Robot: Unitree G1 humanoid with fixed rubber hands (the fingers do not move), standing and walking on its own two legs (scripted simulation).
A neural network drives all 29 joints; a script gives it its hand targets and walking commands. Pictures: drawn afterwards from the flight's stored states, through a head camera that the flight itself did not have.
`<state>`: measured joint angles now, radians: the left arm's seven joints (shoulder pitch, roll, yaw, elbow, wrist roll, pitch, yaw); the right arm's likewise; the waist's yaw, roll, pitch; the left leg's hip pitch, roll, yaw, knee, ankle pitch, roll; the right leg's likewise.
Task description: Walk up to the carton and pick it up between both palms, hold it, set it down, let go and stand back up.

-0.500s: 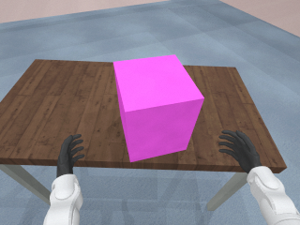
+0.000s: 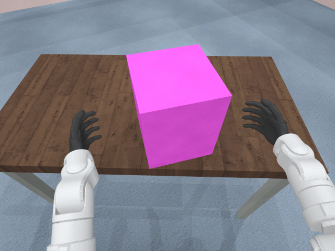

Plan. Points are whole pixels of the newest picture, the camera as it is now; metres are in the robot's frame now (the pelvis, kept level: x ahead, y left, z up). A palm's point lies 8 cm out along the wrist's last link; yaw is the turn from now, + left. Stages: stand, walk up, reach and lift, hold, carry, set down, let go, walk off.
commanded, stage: reach and lift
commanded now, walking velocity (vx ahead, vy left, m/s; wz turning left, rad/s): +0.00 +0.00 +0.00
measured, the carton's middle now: (173, 109) +0.47 +0.02 +0.04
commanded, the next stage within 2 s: none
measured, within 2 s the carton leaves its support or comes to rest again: neither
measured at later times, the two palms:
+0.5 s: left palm (71, 115) +0.36 +0.24 +0.14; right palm (257, 90) +0.45 -0.18 +0.14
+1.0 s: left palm (77, 92) +0.42 +0.24 +0.15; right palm (249, 66) +0.51 -0.17 +0.16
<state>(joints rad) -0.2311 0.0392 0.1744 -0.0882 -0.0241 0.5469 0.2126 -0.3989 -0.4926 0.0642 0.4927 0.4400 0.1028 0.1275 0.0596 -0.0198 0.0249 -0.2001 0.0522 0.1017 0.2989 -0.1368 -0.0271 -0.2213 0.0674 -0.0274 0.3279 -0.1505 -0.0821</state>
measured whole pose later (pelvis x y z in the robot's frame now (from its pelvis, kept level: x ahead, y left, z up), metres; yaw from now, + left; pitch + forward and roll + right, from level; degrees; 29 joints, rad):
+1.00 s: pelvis +0.02 +0.01 +0.00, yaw +1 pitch +13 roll +0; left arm -0.78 0.13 0.21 0.21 -0.09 0.68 0.21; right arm -1.02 -0.58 0.11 0.86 0.48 0.26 0.11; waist 0.14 0.03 -0.06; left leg -0.43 0.06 0.08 0.36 -0.16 -0.02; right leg -0.40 0.07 -0.05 0.29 -0.13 -0.07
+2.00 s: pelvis -0.02 +0.00 -0.02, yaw +2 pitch +24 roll +0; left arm -0.89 0.03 0.21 0.91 0.00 0.01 0.22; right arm -1.04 -0.34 -0.05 1.22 0.19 -0.10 0.07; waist 0.17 -0.04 -0.21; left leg -0.74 0.07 0.06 0.43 -0.11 -0.03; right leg -0.72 0.08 -0.07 0.40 -0.10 -0.09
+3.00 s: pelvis +0.01 +0.01 +0.00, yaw +1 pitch +16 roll +0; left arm -0.73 -0.21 0.50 0.68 0.39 -0.05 0.17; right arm -0.90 -0.09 -0.47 1.12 -0.28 -0.29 0.08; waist 0.10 -0.03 -0.06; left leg -0.48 0.05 0.09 0.32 -0.12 -0.02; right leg -0.48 0.06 -0.04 0.31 -0.11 -0.07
